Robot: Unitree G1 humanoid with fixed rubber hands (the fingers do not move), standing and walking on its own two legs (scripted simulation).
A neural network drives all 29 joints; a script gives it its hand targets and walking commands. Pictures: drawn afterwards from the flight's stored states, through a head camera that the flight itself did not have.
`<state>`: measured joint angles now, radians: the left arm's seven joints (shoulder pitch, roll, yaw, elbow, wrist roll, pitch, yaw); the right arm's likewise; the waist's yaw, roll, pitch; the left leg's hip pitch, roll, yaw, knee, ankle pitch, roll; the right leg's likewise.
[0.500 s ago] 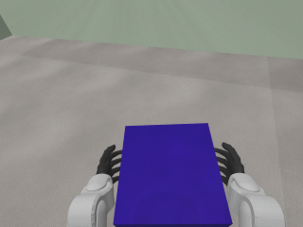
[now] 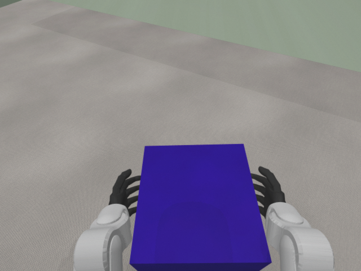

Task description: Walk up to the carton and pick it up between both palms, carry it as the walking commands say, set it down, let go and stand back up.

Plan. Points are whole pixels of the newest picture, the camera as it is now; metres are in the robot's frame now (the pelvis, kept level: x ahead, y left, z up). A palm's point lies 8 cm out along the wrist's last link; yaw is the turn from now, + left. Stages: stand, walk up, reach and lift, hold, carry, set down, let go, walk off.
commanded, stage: carry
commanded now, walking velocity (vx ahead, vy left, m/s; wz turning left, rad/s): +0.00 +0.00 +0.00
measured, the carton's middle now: (195, 218) +0.25 +0.00 +0.00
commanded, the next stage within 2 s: none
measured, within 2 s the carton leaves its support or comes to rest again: neither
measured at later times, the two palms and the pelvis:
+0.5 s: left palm (129, 142) +0.38 +0.15 +0.10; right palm (259, 137) +0.40 -0.14 +0.10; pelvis +0.16 -0.01 +0.01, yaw +3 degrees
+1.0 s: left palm (174, 142) +0.41 +0.05 +0.07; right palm (302, 152) +0.37 -0.24 +0.08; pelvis +0.15 -0.07 -0.01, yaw -7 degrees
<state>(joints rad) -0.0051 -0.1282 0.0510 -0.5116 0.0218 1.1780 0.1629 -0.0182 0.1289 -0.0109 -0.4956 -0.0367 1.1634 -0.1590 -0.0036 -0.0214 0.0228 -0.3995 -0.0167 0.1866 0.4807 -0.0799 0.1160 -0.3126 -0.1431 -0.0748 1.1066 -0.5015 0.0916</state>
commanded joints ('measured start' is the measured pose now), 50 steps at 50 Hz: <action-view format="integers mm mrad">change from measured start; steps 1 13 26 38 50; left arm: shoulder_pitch -386 -306 -322 -402 -336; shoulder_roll -956 -855 -797 -850 -848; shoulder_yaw -730 -702 -608 -688 -682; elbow -163 -100 -39 -147 -136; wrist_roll -315 -273 -249 -303 -249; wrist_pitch -55 -46 -10 -12 -55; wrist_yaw -143 -136 -125 -124 -120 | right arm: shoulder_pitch -329 -281 -322 -292 -264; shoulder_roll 935 802 796 827 845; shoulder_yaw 578 565 582 551 583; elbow -122 -121 -83 -141 -127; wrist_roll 292 236 245 231 254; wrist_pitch -55 -54 8 -26 -57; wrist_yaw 151 146 120 111 131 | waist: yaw -6 2 -7 5 17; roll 119 177 -18 179 -55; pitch -416 -332 -334 -341 -380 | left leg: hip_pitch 443 356 253 309 10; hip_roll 312 252 161 323 100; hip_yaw -336 -169 -173 -58 -116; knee -179 -92 -15 277 355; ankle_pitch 478 483 300 765 -420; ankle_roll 80 29 -77 -101 -151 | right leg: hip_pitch -170 -20 196 72 112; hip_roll -20 42 -62 92 -84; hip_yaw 54 -54 -22 -114 213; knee -22 -539 -624 -564 -704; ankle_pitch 94 290 728 432 565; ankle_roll -20 -63 -98 -135 -308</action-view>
